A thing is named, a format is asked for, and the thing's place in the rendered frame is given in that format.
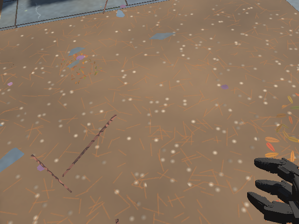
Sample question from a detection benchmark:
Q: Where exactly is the right robot hand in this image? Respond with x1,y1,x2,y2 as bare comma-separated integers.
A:
247,158,299,224

